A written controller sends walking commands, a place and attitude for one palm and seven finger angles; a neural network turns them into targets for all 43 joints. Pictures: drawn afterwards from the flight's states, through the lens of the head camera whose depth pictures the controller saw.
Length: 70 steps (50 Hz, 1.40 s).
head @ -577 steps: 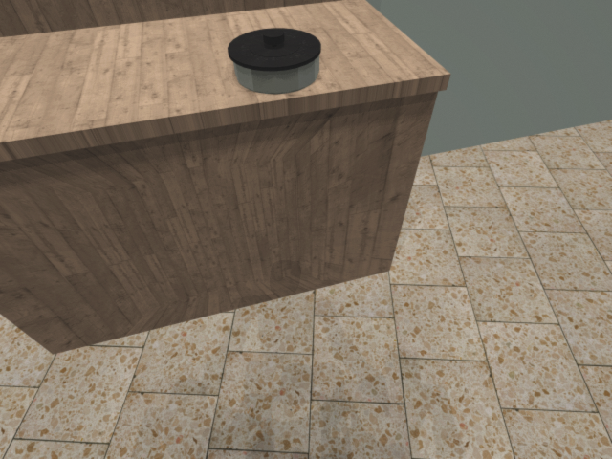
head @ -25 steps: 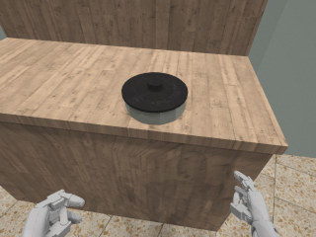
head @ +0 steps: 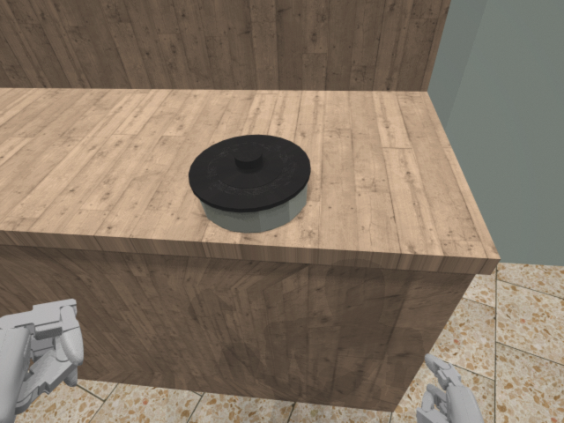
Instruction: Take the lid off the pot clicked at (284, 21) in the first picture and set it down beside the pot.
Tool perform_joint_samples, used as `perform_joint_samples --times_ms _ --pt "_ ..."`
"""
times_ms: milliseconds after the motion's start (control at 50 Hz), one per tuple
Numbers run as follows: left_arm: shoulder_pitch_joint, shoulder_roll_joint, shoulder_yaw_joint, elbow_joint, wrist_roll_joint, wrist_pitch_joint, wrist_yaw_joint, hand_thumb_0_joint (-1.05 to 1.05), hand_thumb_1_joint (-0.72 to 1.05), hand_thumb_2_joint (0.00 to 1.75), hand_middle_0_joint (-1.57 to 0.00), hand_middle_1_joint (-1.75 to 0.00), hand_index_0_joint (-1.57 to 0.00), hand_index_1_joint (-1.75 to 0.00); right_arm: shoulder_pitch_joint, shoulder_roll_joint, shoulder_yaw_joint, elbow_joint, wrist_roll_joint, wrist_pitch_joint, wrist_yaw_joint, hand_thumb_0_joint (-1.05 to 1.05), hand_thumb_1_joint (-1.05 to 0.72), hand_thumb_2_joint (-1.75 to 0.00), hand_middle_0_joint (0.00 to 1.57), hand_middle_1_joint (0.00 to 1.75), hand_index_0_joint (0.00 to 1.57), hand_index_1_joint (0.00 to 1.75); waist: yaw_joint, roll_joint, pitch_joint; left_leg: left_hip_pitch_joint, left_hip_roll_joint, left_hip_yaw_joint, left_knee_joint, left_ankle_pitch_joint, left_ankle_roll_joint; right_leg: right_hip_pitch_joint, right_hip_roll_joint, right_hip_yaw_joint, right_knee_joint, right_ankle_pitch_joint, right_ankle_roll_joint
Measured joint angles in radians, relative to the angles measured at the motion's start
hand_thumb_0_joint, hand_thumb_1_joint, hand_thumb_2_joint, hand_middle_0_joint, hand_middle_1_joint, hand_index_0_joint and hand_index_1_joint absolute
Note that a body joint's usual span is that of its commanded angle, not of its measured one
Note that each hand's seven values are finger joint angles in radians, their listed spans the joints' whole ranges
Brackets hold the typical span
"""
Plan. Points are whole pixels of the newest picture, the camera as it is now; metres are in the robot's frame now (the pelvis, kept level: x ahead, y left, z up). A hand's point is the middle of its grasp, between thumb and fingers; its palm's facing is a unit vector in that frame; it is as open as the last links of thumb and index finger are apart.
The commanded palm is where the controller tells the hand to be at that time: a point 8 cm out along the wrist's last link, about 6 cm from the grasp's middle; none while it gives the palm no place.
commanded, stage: raise the hand higher, near the body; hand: left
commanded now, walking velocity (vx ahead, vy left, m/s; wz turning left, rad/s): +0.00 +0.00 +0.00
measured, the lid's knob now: (248, 157) +0.48 +0.13 +0.15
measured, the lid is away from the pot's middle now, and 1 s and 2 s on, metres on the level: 0.00 0.00 0.00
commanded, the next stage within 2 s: reach forward and open the fingers in 0.52 s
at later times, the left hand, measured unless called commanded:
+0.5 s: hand (62, 294) +0.17 +0.24 +0.20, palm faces +0.42 -0.80 -0.42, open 3.1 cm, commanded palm +0.11 +0.27 +0.22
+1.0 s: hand (41, 272) +0.19 +0.28 +0.20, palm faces +0.25 -0.11 -0.96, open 3.0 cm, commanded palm +0.16 +0.28 +0.25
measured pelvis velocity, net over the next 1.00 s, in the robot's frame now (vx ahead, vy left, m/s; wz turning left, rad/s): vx -0.03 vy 0.02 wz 0.04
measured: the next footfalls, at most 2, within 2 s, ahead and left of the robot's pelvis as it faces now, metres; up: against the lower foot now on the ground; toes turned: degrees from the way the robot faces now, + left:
none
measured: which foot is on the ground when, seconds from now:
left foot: down 0.00-1.00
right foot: down 0.00-1.00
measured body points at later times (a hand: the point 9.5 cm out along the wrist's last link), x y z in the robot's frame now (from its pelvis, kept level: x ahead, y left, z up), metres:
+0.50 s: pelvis +0.00 +0.00 +0.00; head -0.02 -0.02 +0.45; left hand +0.14 +0.28 +0.23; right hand +0.21 -0.20 -0.07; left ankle +0.03 +0.11 -0.74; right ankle -0.05 -0.09 -0.74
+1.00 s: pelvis -0.03 +0.02 -0.01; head -0.04 -0.03 +0.44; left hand +0.18 +0.28 +0.25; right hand +0.23 -0.17 -0.09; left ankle +0.03 +0.11 -0.74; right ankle -0.05 -0.09 -0.74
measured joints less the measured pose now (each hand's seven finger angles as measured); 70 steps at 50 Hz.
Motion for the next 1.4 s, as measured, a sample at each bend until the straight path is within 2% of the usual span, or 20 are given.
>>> perform_joint_samples --times_ms 140,380,640,660,700,760,820,880,960,1060,1220,1400 --pt "-0.046 0.006 0.023 -0.020 -0.006 -0.024 0.002 0.02 0.89 0.90 -1.30 -1.50 -1.30 -1.49 -0.029 -0.010 -0.011 -0.012 0.001 -0.003 -0.005 0.01 -0.91 -0.90 0.20 0.30 0.20 0.30 0.006 -0.011 0.000 0.008 0.002 0.001 -0.007 0.000 -0.003 0.007 0.002 0.002 -0.007 0.000 -0.003" --pt "-0.157 0.008 0.052 -0.055 -0.021 -0.044 -0.006 0.02 0.89 0.90 -1.30 -1.50 -1.31 -1.49 -0.045 0.008 0.015 -0.022 -0.007 0.002 0.014 0.01 -0.91 -0.90 0.20 0.30 0.20 0.30 0.014 -0.012 0.005 0.016 0.001 0.003 -0.007 -0.002 -0.002 0.018 0.001 0.003 -0.014 0.003 -0.001" --pt "-0.283 0.020 0.091 -0.077 -0.031 -0.078 -0.005 0.02 0.89 0.90 -1.31 -1.50 -1.31 -1.49 -0.027 0.010 0.027 0.015 -0.013 0.005 0.029 0.01 -0.91 -0.90 0.20 0.30 0.20 0.30 0.008 -0.011 0.020 0.017 -0.008 0.009 -0.006 0.001 0.009 0.014 -0.009 0.008 -0.003 0.004 0.009" --pt "-0.297 0.033 0.088 -0.083 0.045 -0.058 0.007 0.02 0.89 0.90 -1.31 -1.50 -1.31 -1.49 -0.023 0.006 0.029 0.010 -0.018 0.017 0.031 0.01 -0.91 -0.90 0.20 0.30 0.20 0.30 0.011 -0.013 0.011 0.006 -0.010 0.010 -0.001 0.001 0.010 -0.002 -0.011 0.008 0.010 0.000 0.010" --pt "-0.331 0.074 0.066 -0.108 0.198 0.019 0.026 0.02 0.88 0.91 -1.31 -1.49 -1.31 -1.48 -0.024 -0.010 0.031 -0.010 -0.019 0.060 0.046 0.01 -0.91 -0.90 0.20 0.30 0.20 0.30 0.014 -0.012 0.001 -0.027 -0.016 0.008 0.020 -0.001 0.013 -0.044 -0.019 0.004 0.056 -0.018 0.012" --pt "-0.349 0.147 0.034 -0.135 0.388 0.125 0.032 0.01 0.86 0.93 -1.30 -1.45 -1.30 -1.45 -0.050 -0.034 0.030 -0.037 -0.015 0.133 0.069 0.01 -0.91 -0.90 0.20 0.30 0.20 0.30 0.015 0.001 -0.004 -0.068 -0.024 0.009 0.048 -0.005 0.018 -0.096 -0.028 0.003 0.111 -0.039 0.016" --pt "-0.373 0.216 0.000 -0.133 0.528 0.206 0.008 0.01 0.81 0.96 -1.29 -1.39 -1.29 -1.38 -0.085 -0.054 0.027 -0.049 -0.001 0.192 0.082 0.01 -0.91 -0.90 0.20 0.30 0.20 0.30 0.020 0.024 -0.009 -0.101 -0.028 0.009 0.073 -0.008 0.024 -0.131 -0.033 0.001 0.144 -0.047 0.020" --pt "-0.419 0.264 -0.035 -0.090 0.621 0.256 -0.039 0.01 0.75 1.01 -1.28 -1.31 -1.28 -1.30 -0.120 -0.066 0.027 -0.044 0.015 0.226 0.087 0.01 -0.91 -0.90 0.20 0.30 0.20 0.30 0.025 0.042 -0.015 -0.116 -0.034 0.003 0.080 -0.003 0.028 -0.147 -0.039 -0.006 0.159 -0.049 0.024" --pt "-0.526 0.282 -0.099 0.001 0.688 0.293 -0.127 0.01 0.65 1.08 -1.26 -1.18 -1.26 -1.18 -0.155 -0.071 0.034 -0.029 0.031 0.237 0.082 0.01 -0.91 -0.90 0.20 0.30 0.20 0.30 0.036 0.057 -0.019 -0.115 -0.044 -0.010 0.069 0.014 0.032 -0.144 -0.047 -0.020 0.157 -0.042 0.027" --pt "-0.641 0.295 -0.164 0.077 0.728 0.307 -0.236 0.01 0.51 1.18 -1.22 -1.01 -1.23 -1.01 -0.185 -0.058 0.054 -0.018 0.037 0.228 0.075 0.01 -0.91 -0.90 0.20 0.30 0.20 0.30 0.041 0.062 -0.017 -0.095 -0.048 -0.021 0.044 0.038 0.033 -0.122 -0.049 -0.032 0.135 -0.025 0.027" --pt "-0.799 0.329 -0.223 0.192 0.766 0.298 -0.367 0.01 0.24 1.35 -1.15 -0.73 -1.16 -0.73 -0.196 -0.044 0.077 -0.020 0.038 0.223 0.076 0.01 -0.91 -0.90 0.20 0.30 0.20 0.30 0.033 0.065 -0.006 -0.082 -0.044 -0.027 0.013 0.072 0.031 -0.111 -0.043 -0.037 0.110 0.006 0.024" --pt "-0.913 0.352 -0.247 0.294 0.777 0.268 -0.448 0.00 -0.07 1.54 -1.06 -0.42 -1.06 -0.41 -0.148 -0.064 0.066 -0.005 0.039 0.217 0.074 0.01 -0.91 -0.90 0.20 0.30 0.20 0.30 0.015 0.069 0.003 -0.093 -0.042 -0.026 0.003 0.095 0.034 -0.128 -0.042 -0.037 0.111 0.023 0.025"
